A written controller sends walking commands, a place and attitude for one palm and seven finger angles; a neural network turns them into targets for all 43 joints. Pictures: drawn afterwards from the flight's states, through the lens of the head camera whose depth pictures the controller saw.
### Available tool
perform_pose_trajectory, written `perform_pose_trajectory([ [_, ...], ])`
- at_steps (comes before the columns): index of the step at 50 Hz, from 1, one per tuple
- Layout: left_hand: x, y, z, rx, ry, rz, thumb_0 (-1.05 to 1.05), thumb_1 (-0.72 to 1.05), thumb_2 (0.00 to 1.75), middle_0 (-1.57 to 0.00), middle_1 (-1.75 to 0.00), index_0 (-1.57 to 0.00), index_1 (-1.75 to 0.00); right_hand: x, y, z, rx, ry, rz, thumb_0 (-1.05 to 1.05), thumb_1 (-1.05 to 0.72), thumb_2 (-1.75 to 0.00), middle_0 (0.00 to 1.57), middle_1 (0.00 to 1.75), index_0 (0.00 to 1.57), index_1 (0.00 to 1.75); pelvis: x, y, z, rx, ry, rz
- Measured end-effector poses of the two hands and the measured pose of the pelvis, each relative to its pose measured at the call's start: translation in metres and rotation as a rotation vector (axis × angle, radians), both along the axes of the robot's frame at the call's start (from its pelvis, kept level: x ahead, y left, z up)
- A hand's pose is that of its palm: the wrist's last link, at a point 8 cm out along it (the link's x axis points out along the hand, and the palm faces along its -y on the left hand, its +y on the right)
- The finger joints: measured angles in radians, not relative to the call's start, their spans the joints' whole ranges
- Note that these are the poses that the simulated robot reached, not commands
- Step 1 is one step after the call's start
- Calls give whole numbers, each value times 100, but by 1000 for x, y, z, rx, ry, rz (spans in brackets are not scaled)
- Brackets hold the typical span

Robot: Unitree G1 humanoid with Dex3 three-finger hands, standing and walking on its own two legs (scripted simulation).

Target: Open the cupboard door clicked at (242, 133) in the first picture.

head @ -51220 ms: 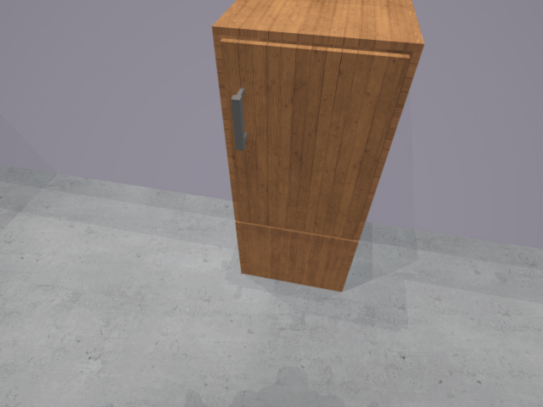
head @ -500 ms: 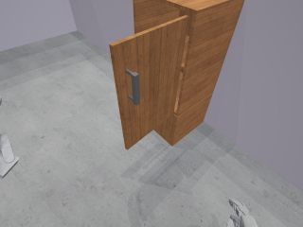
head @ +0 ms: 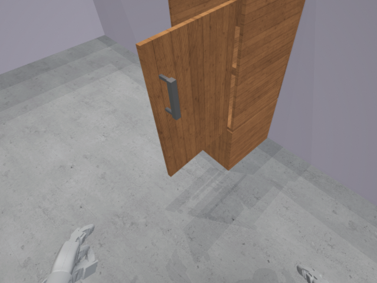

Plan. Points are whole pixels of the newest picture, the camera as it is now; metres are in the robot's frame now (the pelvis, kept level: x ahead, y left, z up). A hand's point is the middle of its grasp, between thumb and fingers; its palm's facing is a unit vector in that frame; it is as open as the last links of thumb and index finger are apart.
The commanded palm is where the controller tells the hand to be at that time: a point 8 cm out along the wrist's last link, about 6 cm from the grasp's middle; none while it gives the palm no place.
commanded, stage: let the arm hang, fingers relaxed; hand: left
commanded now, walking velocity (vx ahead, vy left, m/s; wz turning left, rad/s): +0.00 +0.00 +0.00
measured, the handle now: (169, 97) +0.61 +0.07 +0.05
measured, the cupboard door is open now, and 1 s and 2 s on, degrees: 94 94 94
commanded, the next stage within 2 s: look to check the result in 0.92 s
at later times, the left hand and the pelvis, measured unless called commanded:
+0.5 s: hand out of the picture -0.02 +0.22 -0.15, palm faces +0.05 -0.95 -0.31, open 7.3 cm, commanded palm none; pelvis -0.01 +0.00 +0.02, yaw +1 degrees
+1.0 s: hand out of the picture +0.05 +0.20 -0.15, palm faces +0.03 -0.97 -0.25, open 7.4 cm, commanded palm none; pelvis +0.01 +0.00 +0.02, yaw +1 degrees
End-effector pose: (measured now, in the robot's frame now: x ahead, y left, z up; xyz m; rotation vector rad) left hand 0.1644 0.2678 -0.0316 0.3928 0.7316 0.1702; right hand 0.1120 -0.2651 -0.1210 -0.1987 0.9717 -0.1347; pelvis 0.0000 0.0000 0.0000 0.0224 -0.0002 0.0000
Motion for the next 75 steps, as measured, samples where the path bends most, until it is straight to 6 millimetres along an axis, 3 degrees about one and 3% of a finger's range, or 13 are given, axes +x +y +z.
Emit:
perform_pose_trajectory([
  [3,-46,-31,-58,-128,238,18,1,91,90,-20,-29,-20,-30,-30,-2,-2,-18,105,-18,1,-91,-89,20,30,20,30,-4,-3,0,-1,-15,12],
  [6,-91,-57,-92,-240,394,72,1,92,89,-20,-29,-20,-30,-65,0,0,-39,229,-27,1,-91,-89,20,30,20,30,-8,-5,3,-7,-28,22],
  [12,-138,-39,-97,-232,486,191,-2,98,89,-21,-30,-21,-30,-116,14,0,-18,416,-19,1,-91,-89,20,30,20,30,-12,-8,12,-25,-28,38],
  [17,-172,-21,-87,-174,582,239,-1,95,89,-20,-30,-20,-30,-132,30,-9,40,446,-38,1,-91,-89,20,30,20,30,-13,-5,15,-22,-30,31],
  [22,-187,-8,-79,-131,626,271,0,93,90,-20,-29,-20,-30,-137,41,-15,80,450,-49,1,-91,-89,20,30,20,30,-14,-2,16,-18,-32,23],
  [28,-180,-4,-78,-126,610,271,1,92,90,-20,-29,-20,-30,-140,44,-17,84,458,-55,1,-91,-89,20,30,20,30,-13,0,17,-14,-32,18],
  [38,-143,-20,-85,-176,553,220,1,91,90,-20,-29,-20,-30,-131,32,-10,41,447,-70,0,-91,-89,20,30,20,30,-7,2,18,-11,-32,16],
  [47,-121,-25,-83,-183,531,201,1,91,90,-20,-29,-20,-30,-105,23,-6,23,412,-58,0,-91,-89,20,30,20,30,3,-1,20,-12,-33,18],
  [62,-103,-9,-69,-112,526,225,1,91,90,-20,-29,-20,-30,-53,1,-4,0,360,-19,0,-91,-89,20,30,20,30,20,-11,23,-15,-25,23],
  [75,-74,-6,-64,-94,487,207,1,91,90,-20,-29,-20,-30,-25,-25,4,-52,333,-8,0,-91,-89,20,30,20,30,31,-17,24,-19,-21,28],
])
